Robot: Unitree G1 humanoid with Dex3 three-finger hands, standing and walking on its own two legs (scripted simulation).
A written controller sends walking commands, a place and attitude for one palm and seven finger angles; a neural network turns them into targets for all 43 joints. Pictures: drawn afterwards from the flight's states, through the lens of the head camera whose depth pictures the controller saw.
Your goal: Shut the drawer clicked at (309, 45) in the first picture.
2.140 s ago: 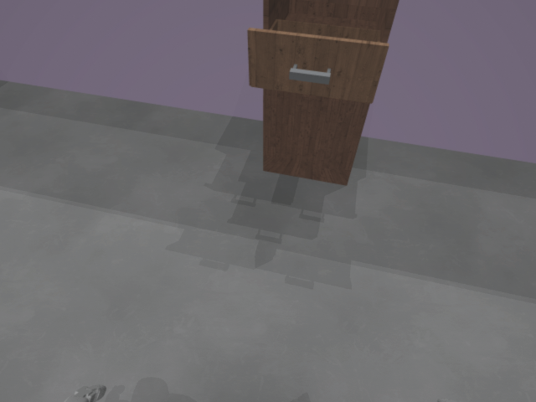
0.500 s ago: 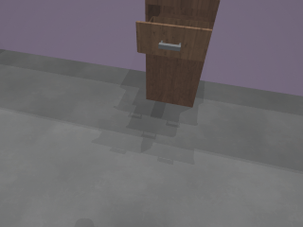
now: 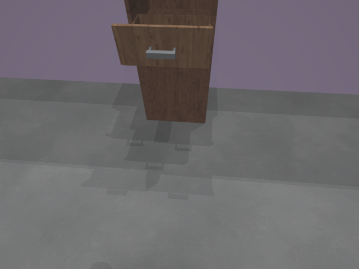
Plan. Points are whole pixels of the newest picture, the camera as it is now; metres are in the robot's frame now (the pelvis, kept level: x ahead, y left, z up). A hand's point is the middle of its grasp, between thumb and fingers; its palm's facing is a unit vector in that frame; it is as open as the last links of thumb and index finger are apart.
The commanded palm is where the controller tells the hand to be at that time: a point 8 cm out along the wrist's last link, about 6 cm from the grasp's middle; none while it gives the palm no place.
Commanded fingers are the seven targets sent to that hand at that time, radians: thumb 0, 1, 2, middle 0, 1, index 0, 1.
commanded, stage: walk to a spot facing it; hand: left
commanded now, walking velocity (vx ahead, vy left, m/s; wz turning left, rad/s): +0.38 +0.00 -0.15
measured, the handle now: (161, 51) +0.92 +0.15 +0.00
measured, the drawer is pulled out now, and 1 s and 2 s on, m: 0.29 0.29 0.29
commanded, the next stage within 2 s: turn to face it in 0.38 s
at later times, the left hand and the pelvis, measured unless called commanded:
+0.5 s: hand (110, 261) +0.16 +0.21 -0.18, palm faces -0.03 -0.99 -0.15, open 7.4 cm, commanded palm none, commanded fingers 0.00 0.90 0.90 -0.20 -0.30 -0.20 -0.30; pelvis +0.22 +0.04 -0.01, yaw -9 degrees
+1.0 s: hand (134, 179) +0.39 +0.19 -0.15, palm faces +0.00 -0.98 -0.21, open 7.2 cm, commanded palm none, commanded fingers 0.00 0.90 0.90 -0.20 -0.30 -0.20 -0.30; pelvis +0.33 +0.01 +0.01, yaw -3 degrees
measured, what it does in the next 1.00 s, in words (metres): walks ahead: left foot, then right foot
